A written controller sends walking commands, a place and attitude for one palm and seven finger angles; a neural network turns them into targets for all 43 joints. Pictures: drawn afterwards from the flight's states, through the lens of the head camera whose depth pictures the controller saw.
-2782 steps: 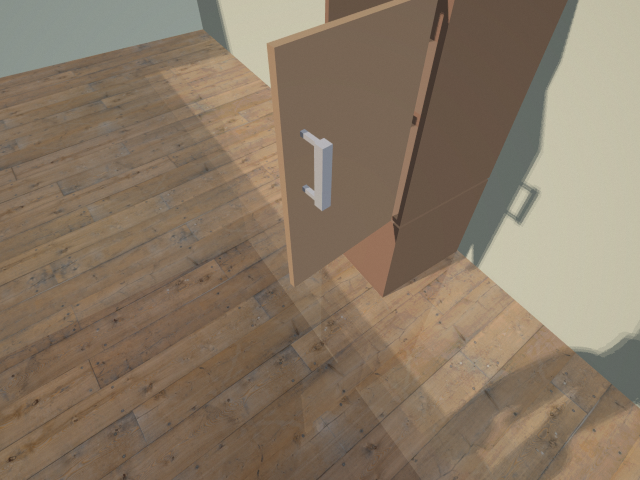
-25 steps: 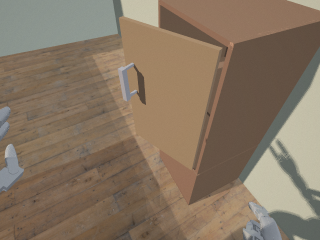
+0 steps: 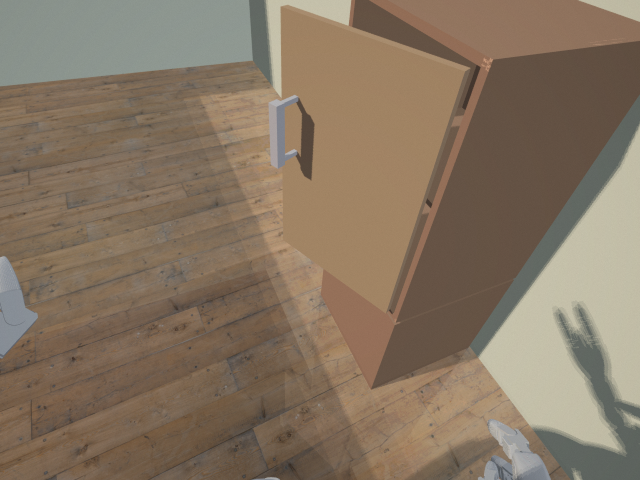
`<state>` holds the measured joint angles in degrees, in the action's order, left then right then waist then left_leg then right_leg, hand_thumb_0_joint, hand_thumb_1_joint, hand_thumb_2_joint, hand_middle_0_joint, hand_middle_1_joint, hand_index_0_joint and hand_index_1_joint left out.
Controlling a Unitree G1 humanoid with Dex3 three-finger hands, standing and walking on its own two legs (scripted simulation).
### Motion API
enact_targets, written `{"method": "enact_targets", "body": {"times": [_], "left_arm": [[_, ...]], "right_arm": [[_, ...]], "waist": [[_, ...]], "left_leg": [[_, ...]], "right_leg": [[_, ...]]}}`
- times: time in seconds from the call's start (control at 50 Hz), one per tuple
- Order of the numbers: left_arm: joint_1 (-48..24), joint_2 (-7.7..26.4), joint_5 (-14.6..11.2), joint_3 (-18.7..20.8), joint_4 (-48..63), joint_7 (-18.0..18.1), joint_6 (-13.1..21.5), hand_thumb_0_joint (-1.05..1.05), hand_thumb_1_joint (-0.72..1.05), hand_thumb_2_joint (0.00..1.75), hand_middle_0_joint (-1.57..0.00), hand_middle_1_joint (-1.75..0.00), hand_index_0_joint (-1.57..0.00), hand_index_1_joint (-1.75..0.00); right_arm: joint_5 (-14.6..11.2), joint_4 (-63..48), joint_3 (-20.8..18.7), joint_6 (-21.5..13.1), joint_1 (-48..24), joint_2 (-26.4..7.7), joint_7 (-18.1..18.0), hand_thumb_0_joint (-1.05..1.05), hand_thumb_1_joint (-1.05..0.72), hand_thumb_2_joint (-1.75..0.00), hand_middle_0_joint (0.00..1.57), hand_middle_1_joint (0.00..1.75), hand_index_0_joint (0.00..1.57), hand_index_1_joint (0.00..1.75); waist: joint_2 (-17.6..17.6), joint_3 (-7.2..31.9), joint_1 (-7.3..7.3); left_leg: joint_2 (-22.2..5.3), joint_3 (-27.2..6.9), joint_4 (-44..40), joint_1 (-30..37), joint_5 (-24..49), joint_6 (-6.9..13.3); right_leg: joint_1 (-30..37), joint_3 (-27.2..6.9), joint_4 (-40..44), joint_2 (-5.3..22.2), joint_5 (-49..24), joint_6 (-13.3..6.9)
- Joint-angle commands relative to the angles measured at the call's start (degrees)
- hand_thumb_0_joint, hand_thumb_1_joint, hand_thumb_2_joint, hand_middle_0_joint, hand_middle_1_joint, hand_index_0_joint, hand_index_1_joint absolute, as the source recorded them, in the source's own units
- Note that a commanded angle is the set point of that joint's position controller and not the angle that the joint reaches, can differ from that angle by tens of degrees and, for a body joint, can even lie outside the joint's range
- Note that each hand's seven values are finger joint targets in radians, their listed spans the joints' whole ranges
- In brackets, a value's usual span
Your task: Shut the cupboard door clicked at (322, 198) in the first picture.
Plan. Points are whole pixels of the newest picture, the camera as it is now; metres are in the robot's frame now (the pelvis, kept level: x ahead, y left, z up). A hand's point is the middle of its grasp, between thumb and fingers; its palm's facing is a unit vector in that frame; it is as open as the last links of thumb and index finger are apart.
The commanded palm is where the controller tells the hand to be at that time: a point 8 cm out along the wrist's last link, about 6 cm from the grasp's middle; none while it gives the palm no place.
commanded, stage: step back with the hand held close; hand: left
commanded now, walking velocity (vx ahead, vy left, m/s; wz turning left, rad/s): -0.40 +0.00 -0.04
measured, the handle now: (284, 131) +0.75 +0.12 +0.05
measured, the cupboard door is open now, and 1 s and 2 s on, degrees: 25 25 25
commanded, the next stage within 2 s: stop stepping back and stand still in 0.46 s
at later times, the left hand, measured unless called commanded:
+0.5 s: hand out of the picture +0.08 +0.30 +0.23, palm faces +0.54 -0.73 -0.41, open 7.4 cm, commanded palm +0.02 +0.33 +0.20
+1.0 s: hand out of the picture -0.03 +0.30 +0.21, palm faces +0.34 -0.85 -0.40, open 7.4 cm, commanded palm -0.10 +0.34 +0.20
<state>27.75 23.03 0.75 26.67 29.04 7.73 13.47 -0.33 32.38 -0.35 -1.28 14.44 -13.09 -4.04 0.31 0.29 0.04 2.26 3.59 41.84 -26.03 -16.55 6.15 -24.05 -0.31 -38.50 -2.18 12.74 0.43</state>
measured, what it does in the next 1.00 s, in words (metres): walks backwards: right foot, then left foot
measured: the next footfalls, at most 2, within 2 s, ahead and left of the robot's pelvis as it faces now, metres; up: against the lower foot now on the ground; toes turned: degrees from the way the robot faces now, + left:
right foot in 0.66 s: -0.27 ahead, -0.12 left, +0.00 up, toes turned -2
left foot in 0.78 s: -0.08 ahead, +0.10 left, +0.00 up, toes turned +0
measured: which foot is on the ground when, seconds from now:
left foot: down 0.00-0.64, up 0.66-0.76, down 0.78-1.00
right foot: down 0.00-0.32, up 0.34-0.64, down 0.66-0.80, up 0.82-1.00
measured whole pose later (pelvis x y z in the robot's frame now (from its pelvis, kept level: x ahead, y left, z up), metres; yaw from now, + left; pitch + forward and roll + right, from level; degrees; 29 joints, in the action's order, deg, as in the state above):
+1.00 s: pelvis -0.27 +0.05 +0.03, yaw -5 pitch -3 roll -4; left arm 29.5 26.6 -3.0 25.1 29.1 8.5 7.2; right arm 0.0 35.2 1.2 -4.6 15.3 -9.1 -2.9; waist 0.9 1.4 -3.7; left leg -1.4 5.1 23.4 -18.8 -11.1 0.0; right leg -21.1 5.3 -48.6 -5.0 25.4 -1.5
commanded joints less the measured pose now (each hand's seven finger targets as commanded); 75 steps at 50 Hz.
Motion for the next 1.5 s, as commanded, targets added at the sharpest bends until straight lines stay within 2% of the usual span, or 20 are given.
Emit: {"method": "enact_targets", "body": {"times": [0.0,0.22,0.28,0.32,0.38,0.58,0.62,0.66,0.7,0.78,0.86,1.0,1.06,1.1,1.14,1.22,1.3,1.36,1.38,1.48], "left_arm": [[-4.9,10.4,-0.7,6.7,9.1,1.5,3.8,0.0,0.9,0.9,-0.2,-0.3,-0.2,-0.3],[-3.9,13.0,-1.5,6.5,14.0,2.8,4.6,0.0,0.9,0.9,-0.2,-0.3,-0.2,-0.3],[-1.5,13.5,-2.0,7.1,18.3,3.2,5.1,0.0,0.9,0.9,-0.2,-0.3,-0.2,-0.3],[-1.1,14.1,-1.6,10.1,20.3,3.6,4.8,0.0,0.9,0.9,-0.2,-0.3,-0.2,-0.3],[-7.0,17.2,-3.9,12.1,24.9,3.4,5.7,0.0,0.9,0.9,-0.2,-0.3,-0.2,-0.3],[-5.8,11.1,-5.7,3.4,14.7,1.1,2.8,0.0,0.9,0.9,-0.2,-0.3,-0.2,-0.3],[-7.7,14.5,-4.2,3.8,19.0,1.8,4.0,0.0,0.9,0.9,-0.2,-0.3,-0.2,-0.3],[-10.3,20.6,-4.5,9.4,26.6,3.7,4.6,0.0,0.9,0.9,-0.2,-0.3,-0.2,-0.3],[-12.7,13.6,-3.8,3.0,19.5,2.2,1.6,0.0,0.9,0.9,-0.2,-0.3,-0.2,-0.3],[-16.5,11.8,-3.4,1.9,11.9,2.3,-1.4,0.0,0.9,0.9,-0.2,-0.3,-0.2,-0.3],[-6.5,12.4,-3.7,3.7,10.7,1.8,-1.0,0.0,0.9,0.9,-0.2,-0.3,-0.2,-0.3],[8.4,13.6,-3.3,5.6,14.6,2.1,-3.1,0.0,0.9,0.9,-0.2,-0.3,-0.2,-0.3],[0.5,15.8,-2.1,7.0,16.3,2.2,-3.3,0.0,0.9,0.9,-0.2,-0.3,-0.2,-0.3],[-12.0,23.7,-2.8,13.8,17.1,1.9,-0.1,0.0,0.9,0.9,-0.2,-0.3,-0.2,-0.3],[-14.3,17.5,-1.0,7.9,10.9,1.9,0.0,0.0,0.9,0.9,-0.2,-0.3,-0.2,-0.3],[-6.5,11.3,-1.3,1.4,5.8,2.6,-0.5,0.0,0.9,0.9,-0.2,-0.3,-0.2,-0.3],[-9.6,11.4,-1.0,1.1,9.5,3.7,-0.2,0.0,0.9,0.9,-0.2,-0.3,-0.2,-0.3],[-7.3,12.0,-1.3,3.1,12.5,3.7,0.7,0.0,0.9,0.9,-0.2,-0.3,-0.2,-0.3],[-6.0,14.6,-0.9,5.6,12.5,3.1,1.1,0.0,0.9,0.9,-0.2,-0.3,-0.2,-0.3],[-1.3,11.3,-0.9,5.1,10.7,1.9,0.9,0.0,0.9,0.9,-0.2,-0.3,-0.2,-0.3]], "right_arm": [[0.4,-8.8,-3.7,-3.7,-6.6,-8.7,-0.9,0.0,-0.9,-0.9,0.2,0.3,0.2,0.3],[0.5,-7.3,-3.2,-3.0,-4.7,-6.0,0.9,0.0,-0.9,-0.9,0.2,0.3,0.2,0.3],[0.2,-7.4,-3.1,-2.7,-3.7,-6.6,0.3,0.0,-0.9,-0.9,0.2,0.3,0.2,0.3],[1.0,-8.4,-3.4,-4.4,-7.6,-7.9,-0.6,0.0,-0.9,-0.9,0.2,0.3,0.2,0.3],[1.0,-5.3,-4.7,-7.6,-8.7,-5.8,-0.3,0.0,-0.9,-0.9,0.2,0.3,0.2,0.3],[0.6,-1.9,-3.3,-9.0,-7.3,-5.4,1.6,0.0,-0.9,-0.9,0.2,0.3,0.2,0.3],[-0.3,-0.5,-2.9,-8.7,-7.1,-4.8,1.8,0.0,-0.9,-0.9,0.2,0.3,0.2,0.3],[0.7,-1.5,-1.8,-8.6,-8.6,-3.8,2.0,0.0,-0.9,-0.9,0.2,0.3,0.2,0.3],[-1.1,-3.0,-2.2,-8.6,-8.4,-4.5,0.3,0.0,-0.9,-0.9,0.2,0.3,0.2,0.3],[-0.1,-3.1,-1.1,-8.3,-6.0,-6.3,-0.7,0.0,-0.9,-0.9,0.2,0.3,0.2,0.3],[0.4,-5.0,-1.2,-7.9,-7.8,-5.4,0.0,0.0,-0.9,-0.9,0.2,0.3,0.2,0.3],[1.0,-7.9,-2.0,-4.9,-8.5,-4.2,0.2,0.0,-0.9,-0.9,0.2,0.3,0.2,0.3],[-0.5,-5.4,-3.1,-4.3,-7.0,-5.3,-0.2,0.0,-0.9,-0.9,0.2,0.3,0.2,0.3],[1.8,-2.0,-3.1,-4.8,-7.2,-7.0,0.1,0.0,-0.9,-0.9,0.2,0.3,0.2,0.3],[1.5,-3.7,-3.0,-4.5,-4.0,-3.6,0.3,0.0,-0.9,-0.9,0.2,0.3,0.2,0.3],[1.3,-2.5,-2.5,-5.2,-7.3,-5.5,-2.2,0.0,-0.9,-0.9,0.2,0.3,0.2,0.3],[1.7,-2.5,-1.9,-6.6,-4.0,-5.0,-2.3,0.0,-0.9,-0.9,0.2,0.3,0.2,0.3],[1.0,-5.2,-2.7,-7.4,-5.1,-7.4,-2.0,0.0,-0.9,-0.9,0.2,0.3,0.2,0.3],[0.7,-5.4,-2.8,-7.4,-6.4,-6.8,-1.6,0.0,-0.9,-0.9,0.2,0.3,0.2,0.3],[0.5,-4.0,-2.9,-6.3,-6.6,-5.5,0.1,0.0,-0.9,-0.9,0.2,0.3,0.2,0.3]], "waist": [[-4.6,2.5,-0.58],[7.6,6.0,-2.16],[-2.7,8.0,-3.13],[-25.1,8.5,-0.94],[-10.5,11.6,-0.02],[-10.9,13.3,0.97],[10.2,10.5,1.37],[10.1,12.3,2.17],[8.3,4.9,-1.15],[-27.5,0.0,-2.87],[-10.8,3.8,-0.45],[-12.5,6.0,1.6],[11.9,1.2,0.44],[7.2,-2.4,-3.75],[9.0,5.7,-4.93],[-4.7,-2.5,-0.6],[5.9,4.6,-2.55],[-18.7,0.0,-1.81],[-13.2,-1.4,-1.94],[-12.4,-4.9,-0.83]], "left_leg": [[-12.4,-15.8,-22.0,-26.4,-27.3,1.0],[-4.2,-8.2,1.0,0.6,-15.8,-4.0],[-8.4,-14.4,-9.7,3.8,-20.0,-1.5],[-23.6,-29.5,-36.2,-20.7,-35.3,3.3],[-21.3,-19.0,-30.1,-7.1,-15.3,-1.0],[-13.7,-1.6,-29.0,15.1,-10.3,-16.6],[-4.8,2.6,6.0,23.1,0.3,-12.6],[-6.1,-5.1,18.6,7.3,-5.2,-9.3],[-6.3,-8.5,8.0,3.9,-0.8,-7.0],[-16.0,-23.1,-26.1,13.9,7.9,-2.3],[-17.8,-24.8,-38.3,5.3,-27.6,-10.1],[-11.0,-3.2,-30.0,-16.2,-25.3,-9.2],[-2.7,-2.4,24.9,-17.0,-10.9,-6.7],[-7.7,-7.7,39.7,-12.7,-3.3,-7.7],[-7.1,-1.1,31.3,-2.4,-0.7,-7.6],[-6.4,1.7,11.7,-2.4,-9.0,-5.4],[-2.7,6.0,-13.6,11.5,-8.3,-4.1],[-21.7,-23.2,-31.0,17.8,-19.6,3.5],[-25.0,-25.5,-32.9,14.0,-15.3,5.5],[-19.9,-11.3,-31.1,0.9,-19.5,2.4]], "right_leg": [[23.9,-7.7,-4.6,2.0,-2.4,-1.1],[-7.8,-19.4,19.3,15.4,21.5,-6.5],[-10.6,-9.3,8.7,8.7,20.0,-3.1],[11.2,1.6,-28.6,-5.0,13.0,0.6],[4.2,-1.7,-36.1,-4.3,18.2,0.5],[10.0,5.4,19.4,-2.1,22.0,-3.9],[-8.5,-12.8,29.6,14.3,16.4,-10.0],[2.7,-16.5,25.8,23.7,0.5,-16.5],[5.8,-10.9,17.0,16.6,-5.5,-10.9],[-2.4,0.7,-12.1,0.3,16.4,-0.5],[2.9,1.4,-18.4,-2.2,14.8,-2.2],[33.3,11.8,0.9,-5.1,15.5,-3.7],[9.1,-22.8,27.3,22.0,25.7,-13.6],[-10.0,-23.8,31.6,27.3,30.2,-16.0],[-12.3,-12.2,31.3,18.4,45.3,-9.4],[-6.6,-17.5,29.8,18.8,39.2,-10.5],[3.2,-5.2,18.8,11.6,27.2,-5.1],[-11.6,5.9,-15.9,0.7,14.9,0.0],[-13.3,2.5,-23.5,2.6,11.1,-0.1],[-2.0,4.0,-11.9,4.2,5.2,-0.4]]}}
